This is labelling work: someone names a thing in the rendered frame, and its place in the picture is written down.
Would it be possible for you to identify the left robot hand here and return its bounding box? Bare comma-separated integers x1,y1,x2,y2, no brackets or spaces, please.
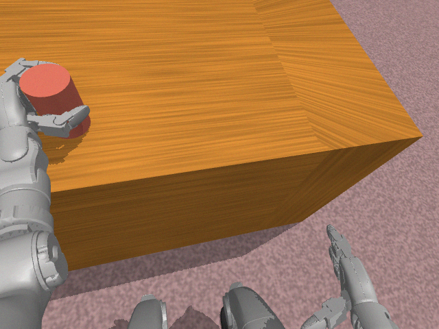
0,58,90,138

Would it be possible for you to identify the right robot arm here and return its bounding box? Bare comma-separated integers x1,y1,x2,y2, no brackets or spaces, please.
351,302,399,329

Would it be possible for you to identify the can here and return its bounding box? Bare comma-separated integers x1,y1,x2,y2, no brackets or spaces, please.
19,64,91,139

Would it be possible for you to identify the left robot arm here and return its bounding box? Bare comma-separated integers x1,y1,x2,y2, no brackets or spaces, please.
0,126,68,329

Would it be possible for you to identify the right robot hand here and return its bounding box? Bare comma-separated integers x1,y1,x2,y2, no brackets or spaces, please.
300,224,378,329

